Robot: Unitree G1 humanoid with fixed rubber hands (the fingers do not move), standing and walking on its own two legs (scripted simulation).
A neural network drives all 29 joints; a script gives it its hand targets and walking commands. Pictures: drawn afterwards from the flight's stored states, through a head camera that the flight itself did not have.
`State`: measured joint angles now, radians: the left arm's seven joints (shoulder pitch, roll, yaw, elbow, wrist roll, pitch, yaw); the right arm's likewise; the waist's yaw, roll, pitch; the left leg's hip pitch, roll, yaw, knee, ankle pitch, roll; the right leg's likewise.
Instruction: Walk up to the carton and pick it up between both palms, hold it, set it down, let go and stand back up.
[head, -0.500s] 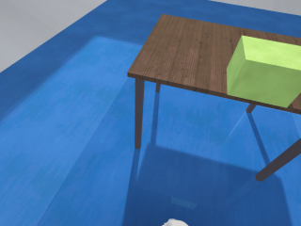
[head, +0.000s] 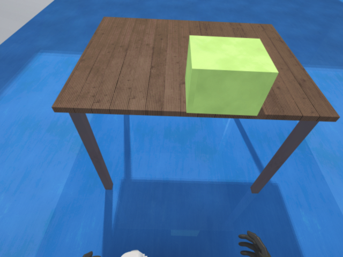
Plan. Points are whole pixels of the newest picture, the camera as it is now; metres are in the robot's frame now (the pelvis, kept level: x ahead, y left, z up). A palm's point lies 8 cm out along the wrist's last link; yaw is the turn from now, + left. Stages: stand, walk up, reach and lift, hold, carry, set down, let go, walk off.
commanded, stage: walk up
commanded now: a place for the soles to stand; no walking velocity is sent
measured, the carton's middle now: (223, 75) +0.70 -0.14 +0.06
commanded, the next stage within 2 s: none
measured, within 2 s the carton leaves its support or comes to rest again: neither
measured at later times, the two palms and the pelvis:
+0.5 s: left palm (173, 179) +0.36 +0.02 -0.08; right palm out of the picture +0.13 -0.39 -0.11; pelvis +0.13 -0.14 -0.01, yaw -12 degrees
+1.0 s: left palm (176, 205) +0.30 +0.01 -0.13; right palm (310, 178) +0.40 -0.41 -0.09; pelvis +0.23 -0.22 -0.01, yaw -1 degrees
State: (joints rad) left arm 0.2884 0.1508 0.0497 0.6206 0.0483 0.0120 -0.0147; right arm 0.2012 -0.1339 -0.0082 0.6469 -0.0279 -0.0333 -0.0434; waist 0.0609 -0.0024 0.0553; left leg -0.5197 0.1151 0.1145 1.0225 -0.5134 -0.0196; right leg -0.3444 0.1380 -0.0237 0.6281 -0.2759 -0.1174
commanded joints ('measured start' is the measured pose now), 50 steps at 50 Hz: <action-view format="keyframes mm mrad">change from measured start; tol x32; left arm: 1 -41 134 41 -85 4 -9 -7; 50 -4 105 -34 -74 -17 7 38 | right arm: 1 24 -26 -11 -83 1 -37 -10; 50 157 -110 -86 -98 17 -31 -18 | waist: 1 -32 -73 -106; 21 -89 193 -26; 25 61 -412 -185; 50 -139 106 -289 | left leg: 1 154 -13 13 -230 127 39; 4 621 40 -68 -520 258 114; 6 575 481 -695 -823 -224 287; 20 233 239 79 -738 216 98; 29 -195 -32 -235 338 25 3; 45 167 -140 -9 -359 331 78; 50 452 296 -670 -619 611 424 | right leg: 1 -8 -257 335 -245 155 -110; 6 -532 -29 61 556 -420 136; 11 -489 -162 122 671 -132 206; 23 170 -172 -97 -45 17 89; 26 283 -474 556 -363 -204 -36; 42 152 -413 -36 -212 564 -7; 47 -10 -362 -100 45 432 70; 50 -172 -181 6 513 -471 159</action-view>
